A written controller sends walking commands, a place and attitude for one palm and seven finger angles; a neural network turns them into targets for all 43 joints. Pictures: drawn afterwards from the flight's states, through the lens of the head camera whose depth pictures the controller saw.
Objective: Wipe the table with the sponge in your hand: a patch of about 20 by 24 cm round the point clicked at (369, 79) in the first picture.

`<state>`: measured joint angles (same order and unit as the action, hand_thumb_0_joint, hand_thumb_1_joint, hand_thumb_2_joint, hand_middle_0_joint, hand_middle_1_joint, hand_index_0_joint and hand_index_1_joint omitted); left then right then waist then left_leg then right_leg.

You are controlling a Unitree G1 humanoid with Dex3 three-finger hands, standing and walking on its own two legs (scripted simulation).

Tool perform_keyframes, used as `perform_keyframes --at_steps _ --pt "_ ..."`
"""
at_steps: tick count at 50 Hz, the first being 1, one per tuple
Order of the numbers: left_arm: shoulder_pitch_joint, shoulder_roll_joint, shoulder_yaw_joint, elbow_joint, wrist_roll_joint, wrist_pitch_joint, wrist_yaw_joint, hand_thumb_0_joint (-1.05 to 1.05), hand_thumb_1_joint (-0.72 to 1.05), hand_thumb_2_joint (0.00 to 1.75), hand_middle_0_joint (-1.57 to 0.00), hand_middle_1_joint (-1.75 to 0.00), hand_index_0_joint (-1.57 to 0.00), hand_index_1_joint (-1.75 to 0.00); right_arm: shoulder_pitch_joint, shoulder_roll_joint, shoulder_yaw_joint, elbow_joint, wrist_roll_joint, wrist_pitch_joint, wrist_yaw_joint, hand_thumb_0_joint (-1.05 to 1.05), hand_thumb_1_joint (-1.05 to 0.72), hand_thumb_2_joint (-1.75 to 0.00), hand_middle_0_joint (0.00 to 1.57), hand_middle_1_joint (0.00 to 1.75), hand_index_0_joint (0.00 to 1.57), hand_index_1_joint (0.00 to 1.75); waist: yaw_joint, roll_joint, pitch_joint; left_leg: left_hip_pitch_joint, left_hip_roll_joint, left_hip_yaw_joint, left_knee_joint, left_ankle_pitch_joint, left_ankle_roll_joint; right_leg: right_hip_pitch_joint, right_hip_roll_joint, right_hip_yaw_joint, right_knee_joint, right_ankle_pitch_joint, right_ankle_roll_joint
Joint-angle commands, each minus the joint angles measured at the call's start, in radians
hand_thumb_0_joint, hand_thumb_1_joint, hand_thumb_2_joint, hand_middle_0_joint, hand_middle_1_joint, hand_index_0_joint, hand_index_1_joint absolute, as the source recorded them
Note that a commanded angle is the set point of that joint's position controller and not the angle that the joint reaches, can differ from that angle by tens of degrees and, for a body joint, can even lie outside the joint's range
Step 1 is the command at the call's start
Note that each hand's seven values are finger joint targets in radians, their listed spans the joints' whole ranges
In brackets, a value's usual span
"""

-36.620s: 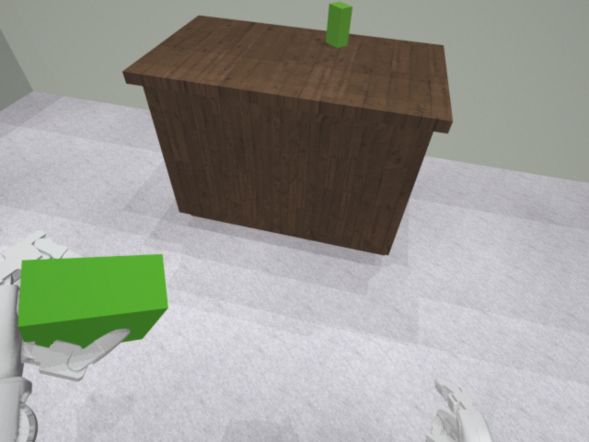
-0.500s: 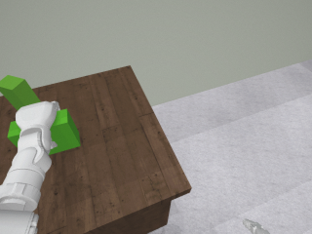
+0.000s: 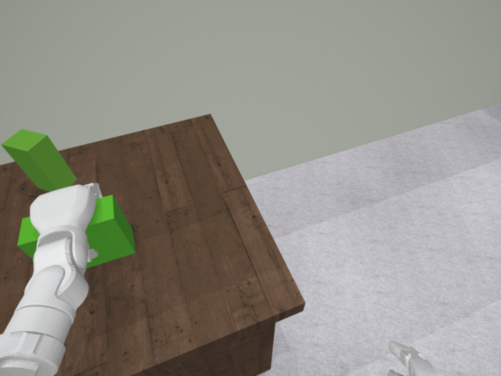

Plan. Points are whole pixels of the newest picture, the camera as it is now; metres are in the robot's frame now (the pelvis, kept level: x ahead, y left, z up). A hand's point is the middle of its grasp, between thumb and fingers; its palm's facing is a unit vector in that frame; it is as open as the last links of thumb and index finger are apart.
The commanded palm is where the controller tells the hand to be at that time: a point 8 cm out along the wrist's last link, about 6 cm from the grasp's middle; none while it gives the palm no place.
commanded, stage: wipe back along the first lane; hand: left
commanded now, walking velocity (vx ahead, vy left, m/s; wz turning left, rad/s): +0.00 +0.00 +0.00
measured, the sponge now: (87, 242) +0.32 +0.33 +0.01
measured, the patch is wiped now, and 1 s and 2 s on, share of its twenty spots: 1.00 1.00 1.00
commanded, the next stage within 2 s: lift the sponge slowly off the table in 0.92 s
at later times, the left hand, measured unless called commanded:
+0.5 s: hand (81, 252) +0.28 +0.30 +0.05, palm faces -0.02 -0.04 -1.00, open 9.4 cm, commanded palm +0.24 +0.28 +0.08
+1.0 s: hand (84, 280) +0.24 +0.27 +0.05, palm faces +0.01 -0.06 -1.00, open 9.4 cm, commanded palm +0.19 +0.26 +0.08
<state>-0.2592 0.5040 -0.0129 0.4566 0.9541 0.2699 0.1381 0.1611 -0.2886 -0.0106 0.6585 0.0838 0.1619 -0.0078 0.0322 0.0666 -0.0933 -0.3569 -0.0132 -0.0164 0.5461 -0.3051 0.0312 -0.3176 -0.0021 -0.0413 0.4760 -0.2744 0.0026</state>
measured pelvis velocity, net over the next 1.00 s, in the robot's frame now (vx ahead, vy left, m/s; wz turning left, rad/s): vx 0.00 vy -0.01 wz -0.02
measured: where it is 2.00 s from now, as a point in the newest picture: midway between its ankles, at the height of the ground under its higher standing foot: outside the picture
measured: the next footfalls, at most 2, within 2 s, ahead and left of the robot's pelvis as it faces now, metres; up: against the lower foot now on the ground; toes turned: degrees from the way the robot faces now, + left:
none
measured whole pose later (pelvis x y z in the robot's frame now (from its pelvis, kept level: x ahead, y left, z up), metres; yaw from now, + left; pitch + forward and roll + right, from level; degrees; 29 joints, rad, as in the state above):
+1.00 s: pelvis +0.00 -0.01 +0.00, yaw -1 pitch +3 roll -1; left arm 0.21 0.42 -0.08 -0.06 0.94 0.39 0.17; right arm 0.07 -0.27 0.01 0.63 0.08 0.13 0.01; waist 0.08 0.10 -0.08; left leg -0.25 -0.01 0.00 0.52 -0.31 0.02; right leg -0.23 0.00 -0.02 0.49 -0.30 0.00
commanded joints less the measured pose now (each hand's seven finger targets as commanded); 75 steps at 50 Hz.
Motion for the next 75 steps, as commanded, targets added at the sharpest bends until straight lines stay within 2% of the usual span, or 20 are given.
perform_keyframes --at_steps 1,4,11,29,34,36,38,44,46,49,50,57,58,59,60,64,65,67,69,75 --pt "-0.030 0.111 0.000 -0.103 -0.009 0.018 -0.021 0.00 0.10 1.30 -1.20 -1.60 -1.20 -1.60 -0.124 -0.133 -0.038 -0.143 0.002 -0.046 -0.001 0.00 -0.90 -0.90 0.20 0.30 0.20 0.30 0.009 -0.075 -0.153 0.094 -0.005 -0.032 -0.049 0.340 0.009 0.104 0.035 -0.006 -0.020 0.314 -0.071" --pt "0.013 0.118 0.021 -0.149 -0.026 0.033 -0.024 0.00 0.10 1.30 -1.20 -1.60 -1.20 -1.60 -0.151 -0.131 -0.034 -0.153 0.002 -0.049 -0.004 0.00 -0.90 -0.90 0.20 0.30 0.20 0.30 0.020 -0.097 -0.161 0.089 -0.008 -0.028 -0.058 0.344 0.010 0.143 0.031 0.006 -0.025 0.350 -0.070" --pt "0.050 0.110 0.008 -0.201 -0.027 0.058 -0.030 0.00 0.10 1.30 -1.20 -1.60 -1.20 -1.60 -0.165 -0.126 -0.026 -0.151 0.000 -0.056 -0.011 0.00 -0.90 -0.90 0.20 0.30 0.20 0.30 0.017 -0.093 -0.122 0.100 -0.011 -0.024 -0.067 0.317 0.011 0.140 0.032 0.003 -0.033 0.328 -0.066" --pt "0.213 0.003 -0.055 -0.389 -0.038 0.097 -0.026 0.00 0.10 1.30 -1.20 -1.60 -1.20 -1.60 -0.229 -0.107 -0.019 -0.182 -0.004 -0.074 0.000 0.00 -0.90 -0.90 0.20 0.30 0.20 0.30 0.036 -0.094 -0.119 0.123 -0.004 -0.032 -0.071 0.338 0.008 0.151 0.034 0.009 -0.021 0.337 -0.067" --pt "0.287 0.008 -0.041 -0.422 -0.046 0.115 -0.021 0.00 0.10 1.30 -1.20 -1.60 -1.20 -1.60 -0.240 -0.103 -0.017 -0.186 -0.004 -0.076 0.002 0.00 -0.90 -0.90 0.20 0.30 0.20 0.30 0.047 -0.109 -0.110 0.120 -0.007 -0.027 -0.070 0.339 0.009 0.170 0.032 0.017 -0.019 0.364 -0.065" --pt "0.321 -0.024 -0.071 -0.452 -0.051 0.116 -0.020 0.00 0.10 1.30 -1.20 -1.60 -1.20 -1.60 -0.235 -0.099 -0.017 -0.190 -0.003 -0.080 0.004 0.00 -0.90 -0.90 0.20 0.30 0.20 0.30 0.043 -0.113 -0.111 0.124 -0.008 -0.022 -0.067 0.333 0.009 0.171 0.030 0.008 -0.015 0.364 -0.060" --pt "0.348 -0.002 -0.048 -0.456 -0.054 0.122 -0.016 0.00 0.10 1.30 -1.20 -1.60 -1.20 -1.60 -0.240 -0.099 -0.015 -0.187 -0.003 -0.081 0.003 0.00 -0.90 -0.90 0.20 0.30 0.20 0.30 0.047 -0.132 -0.097 0.114 -0.009 -0.021 -0.069 0.322 0.009 0.176 0.031 0.014 -0.017 0.369 -0.060" --pt "0.442 0.003 -0.021 -0.538 -0.066 0.129 -0.009 0.00 0.10 1.30 -1.20 -1.60 -1.20 -1.60 -0.264 -0.094 -0.015 -0.197 -0.003 -0.082 0.009 0.00 -0.90 -0.90 0.20 0.30 0.20 0.30 0.060 -0.106 -0.086 0.114 -0.004 -0.023 -0.074 0.335 0.007 0.186 0.030 0.029 -0.015 0.389 -0.062" --pt "0.487 -0.036 -0.055 -0.561 -0.069 0.129 -0.004 0.00 0.10 1.30 -1.20 -1.60 -1.20 -1.60 -0.261 -0.088 -0.016 -0.202 -0.003 -0.086 0.012 0.00 -0.90 -0.90 0.20 0.30 0.20 0.30 0.057 -0.116 -0.082 0.119 -0.005 -0.017 -0.067 0.331 0.008 0.182 0.030 0.017 -0.012 0.386 -0.058" --pt "0.525 -0.018 -0.031 -0.589 -0.069 0.135 0.004 0.00 0.10 1.30 -1.20 -1.60 -1.20 -1.60 -0.279 -0.089 -0.016 -0.203 -0.003 -0.084 0.012 0.00 -0.90 -0.90 0.20 0.30 0.20 0.30 0.066 -0.122 -0.079 0.112 -0.004 -0.021 -0.073 0.321 0.006 0.185 0.031 0.035 -0.013 0.382 -0.061" --pt "0.530 -0.043 -0.062 -0.602 -0.066 0.136 0.007 0.00 0.10 1.30 -1.20 -1.60 -1.20 -1.60 -0.276 -0.086 -0.015 -0.202 -0.003 -0.084 0.014 0.00 -0.90 -0.90 0.20 0.30 0.20 0.30 0.060 -0.107 -0.067 0.115 -0.004 -0.018 -0.070 0.312 0.006 0.174 0.030 0.025 -0.012 0.364 -0.060" --pt "0.387 0.004 -0.052 -0.606 -0.047 0.162 0.004 0.00 0.10 1.30 -1.20 -1.60 -1.20 -1.60 -0.286 -0.087 -0.011 -0.189 -0.007 -0.084 -0.008 0.00 -0.90 -0.90 0.20 0.30 0.20 0.30 0.054 -0.105 -0.051 0.134 -0.008 -0.022 -0.091 0.252 0.014 0.156 0.033 0.032 -0.038 0.260 -0.060" --pt "0.364 0.029 -0.033 -0.600 -0.043 0.162 0.001 0.00 0.10 1.30 -1.20 -1.60 -1.20 -1.60 -0.287 -0.090 -0.010 -0.184 -0.009 -0.084 -0.011 0.00 -0.90 -0.90 0.20 0.30 0.20 0.30 0.056 -0.116 -0.061 0.137 -0.010 -0.019 -0.090 0.253 0.015 0.166 0.031 0.036 -0.039 0.268 -0.059" --pt "0.339 0.062 -0.007 -0.619 -0.038 0.163 -0.003 0.00 0.10 1.30 -1.20 -1.60 -1.20 -1.60 -0.299 -0.093 -0.009 -0.185 -0.010 -0.081 -0.013 0.00 -0.90 -0.90 0.20 0.30 0.20 0.30 0.062 -0.080 -0.070 0.144 -0.009 -0.026 -0.098 0.259 0.014 0.173 0.033 0.054 -0.042 0.263 -0.066" --pt "0.348 0.026 -0.041 -0.631 -0.038 0.158 -0.008 0.00 0.10 1.30 -1.20 -1.60 -1.20 -1.60 -0.295 -0.085 -0.009 -0.188 -0.012 -0.085 -0.013 0.00 -0.90 -0.90 0.20 0.30 0.20 0.30 0.058 -0.080 -0.079 0.154 -0.014 -0.020 -0.092 0.269 0.017 0.185 0.029 0.040 -0.037 0.274 -0.062" --pt "0.397 0.072 0.012 -0.676 -0.042 0.138 -0.016 0.00 0.10 1.30 -1.20 -1.60 -1.20 -1.60 -0.306 -0.084 -0.008 -0.194 -0.016 -0.092 -0.007 0.00 -0.90 -0.90 0.20 0.30 0.20 0.30 0.075 -0.064 -0.093 0.162 -0.011 -0.032 -0.099 0.304 0.015 0.212 0.034 0.057 -0.037 0.316 -0.069" --pt "0.386 0.036 -0.026 -0.687 -0.044 0.135 -0.018 0.00 0.10 1.30 -1.20 -1.60 -1.20 -1.60 -0.298 -0.078 -0.007 -0.196 -0.017 -0.093 -0.007 0.00 -0.90 -0.90 0.20 0.30 0.20 0.30 0.063 -0.062 -0.082 0.164 -0.013 -0.023 -0.096 0.298 0.018 0.206 0.030 0.042 -0.039 0.314 -0.064" --pt "0.369 0.070 0.005 -0.671 -0.037 0.132 -0.017 0.00 0.10 1.30 -1.20 -1.60 -1.20 -1.60 -0.292 -0.083 -0.008 -0.187 -0.019 -0.093 -0.008 0.00 -0.90 -0.90 0.20 0.30 0.20 0.30 0.064 -0.071 -0.063 0.159 -0.011 -0.022 -0.102 0.286 0.017 0.197 0.033 0.043 -0.048 0.293 -0.064" --pt "0.333 0.115 0.044 -0.699 -0.036 0.131 -0.016 0.00 0.10 1.30 -1.20 -1.60 -1.20 -1.60 -0.309 -0.085 -0.006 -0.191 -0.020 -0.092 -0.012 0.00 -0.90 -0.90 0.20 0.30 0.20 0.30 0.072 -0.038 -0.064 0.165 -0.012 -0.030 -0.115 0.273 0.017 0.203 0.035 0.061 -0.059 0.267 -0.069" --pt "0.297 0.098 0.019 -0.740 -0.025 0.121 -0.014 0.00 0.10 1.30 -1.20 -1.60 -1.20 -1.60 -0.306 -0.080 -0.011 -0.185 -0.024 -0.099 -0.017 0.00 -0.90 -0.90 0.20 0.30 0.20 0.30 0.068 -0.012 -0.082 0.200 -0.013 -0.025 -0.117 0.295 0.020 0.215 0.034 0.049 -0.065 0.265 -0.069"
